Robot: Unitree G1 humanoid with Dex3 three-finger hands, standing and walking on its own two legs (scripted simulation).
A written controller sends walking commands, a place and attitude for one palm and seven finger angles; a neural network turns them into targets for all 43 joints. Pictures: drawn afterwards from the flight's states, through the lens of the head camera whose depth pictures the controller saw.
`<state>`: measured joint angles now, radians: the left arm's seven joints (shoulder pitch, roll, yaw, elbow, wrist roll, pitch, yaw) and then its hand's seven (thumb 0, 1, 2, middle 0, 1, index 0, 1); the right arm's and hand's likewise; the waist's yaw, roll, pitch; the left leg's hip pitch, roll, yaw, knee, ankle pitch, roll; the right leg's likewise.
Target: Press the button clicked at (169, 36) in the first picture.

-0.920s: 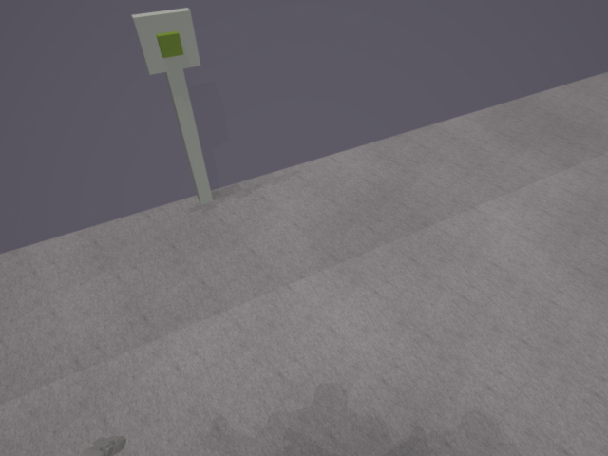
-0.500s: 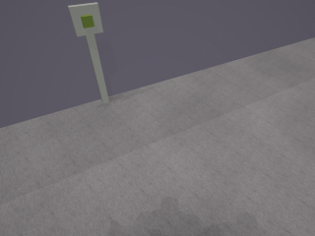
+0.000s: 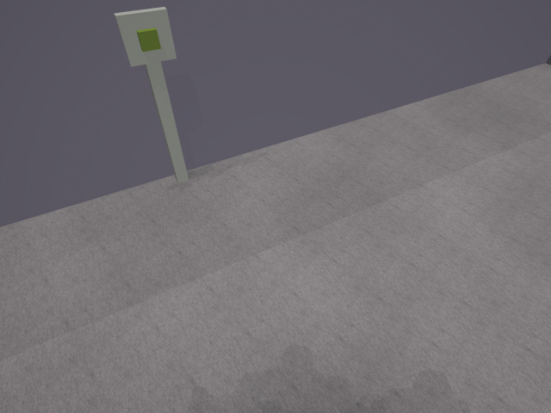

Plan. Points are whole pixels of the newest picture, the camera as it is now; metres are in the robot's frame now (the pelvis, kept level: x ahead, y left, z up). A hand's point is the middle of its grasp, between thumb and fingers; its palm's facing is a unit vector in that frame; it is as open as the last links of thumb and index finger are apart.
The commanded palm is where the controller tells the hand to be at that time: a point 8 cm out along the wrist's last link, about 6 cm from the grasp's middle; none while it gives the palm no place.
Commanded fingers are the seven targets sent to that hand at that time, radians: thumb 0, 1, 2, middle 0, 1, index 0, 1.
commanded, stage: look at it before walking up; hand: left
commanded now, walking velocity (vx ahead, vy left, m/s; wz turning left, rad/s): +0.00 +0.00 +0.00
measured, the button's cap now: (148, 39) +1.33 +0.55 -0.02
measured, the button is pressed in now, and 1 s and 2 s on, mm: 0 0 0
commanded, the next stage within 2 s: walk to a spot facing it in 0.62 s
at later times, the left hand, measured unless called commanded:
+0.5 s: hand out of the picture +0.09 +0.24 -0.16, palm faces -0.03 -0.94 -0.33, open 7.4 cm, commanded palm none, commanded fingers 0.00 0.90 0.90 -0.20 -0.30 -0.20 -0.30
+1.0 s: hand out of the picture +0.05 +0.21 -0.18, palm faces +0.01 -0.98 -0.20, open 7.4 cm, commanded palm none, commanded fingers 0.00 0.90 0.90 -0.20 -0.30 -0.20 -0.30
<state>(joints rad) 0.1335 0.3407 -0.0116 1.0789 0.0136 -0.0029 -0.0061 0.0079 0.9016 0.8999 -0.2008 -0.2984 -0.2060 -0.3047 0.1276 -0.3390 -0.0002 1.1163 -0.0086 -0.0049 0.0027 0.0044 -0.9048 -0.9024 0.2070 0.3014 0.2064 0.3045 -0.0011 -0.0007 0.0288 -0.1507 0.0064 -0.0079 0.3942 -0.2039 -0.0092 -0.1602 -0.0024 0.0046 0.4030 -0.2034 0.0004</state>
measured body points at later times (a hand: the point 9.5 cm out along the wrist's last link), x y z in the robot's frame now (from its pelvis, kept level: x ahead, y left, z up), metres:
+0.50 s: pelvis +0.01 +0.00 +0.00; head +0.02 +0.00 +0.45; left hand +0.09 +0.29 -0.13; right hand +0.09 -0.30 -0.13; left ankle +0.01 +0.13 -0.74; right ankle +0.01 -0.12 -0.74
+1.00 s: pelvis +0.05 +0.01 -0.01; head +0.04 +0.02 +0.44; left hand +0.05 +0.26 -0.17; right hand +0.06 -0.25 -0.16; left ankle +0.01 +0.12 -0.74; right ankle +0.01 -0.12 -0.74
